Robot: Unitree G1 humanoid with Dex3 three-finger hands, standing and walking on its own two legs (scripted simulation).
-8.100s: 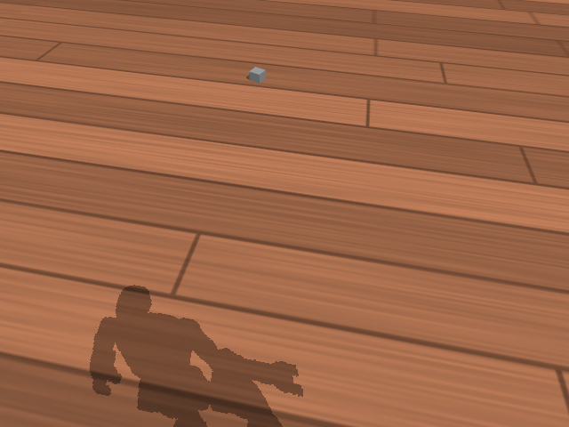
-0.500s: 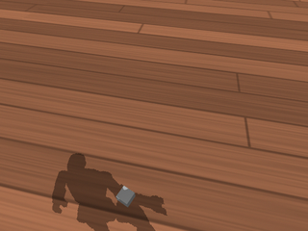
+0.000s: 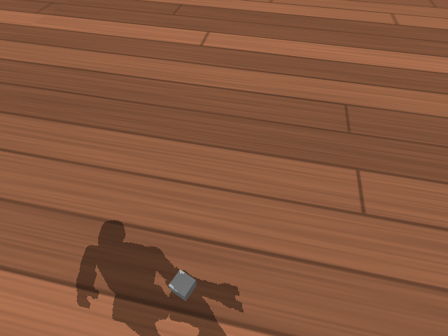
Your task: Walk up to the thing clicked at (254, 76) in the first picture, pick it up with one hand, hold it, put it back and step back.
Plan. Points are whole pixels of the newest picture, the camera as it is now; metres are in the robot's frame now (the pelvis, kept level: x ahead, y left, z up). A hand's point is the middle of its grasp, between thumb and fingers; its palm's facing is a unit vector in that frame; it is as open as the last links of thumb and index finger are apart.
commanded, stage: stand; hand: left
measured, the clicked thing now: (182, 285) +0.45 +0.16 -0.75
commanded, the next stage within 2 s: walk up in 0.38 s
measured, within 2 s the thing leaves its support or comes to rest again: neither
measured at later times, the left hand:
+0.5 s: hand out of the picture +0.08 +0.27 -0.16, palm faces +0.01 -0.93 -0.37, open 7.4 cm
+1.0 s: hand out of the picture +0.01 +0.29 -0.18, palm faces -0.10 -0.92 -0.37, open 7.4 cm
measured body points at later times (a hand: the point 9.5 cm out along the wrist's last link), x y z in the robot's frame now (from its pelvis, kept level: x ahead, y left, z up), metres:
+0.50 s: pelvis -0.02 +0.00 -0.01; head +0.02 +0.00 +0.44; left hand +0.08 +0.31 -0.13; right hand +0.07 -0.31 -0.14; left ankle -0.02 +0.14 -0.75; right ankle +0.00 -0.12 -0.75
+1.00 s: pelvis -0.12 +0.03 -0.02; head -0.03 +0.05 +0.42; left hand +0.01 +0.34 -0.16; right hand -0.06 -0.29 -0.14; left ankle -0.09 +0.15 -0.75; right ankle -0.16 -0.10 -0.70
